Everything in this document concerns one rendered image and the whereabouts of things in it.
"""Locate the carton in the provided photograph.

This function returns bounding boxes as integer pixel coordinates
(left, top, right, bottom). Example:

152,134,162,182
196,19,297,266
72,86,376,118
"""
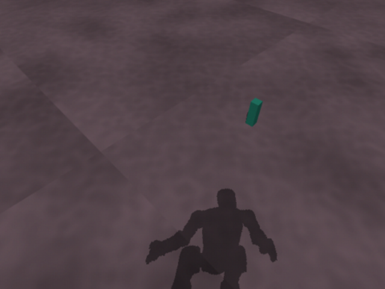
246,98,263,127

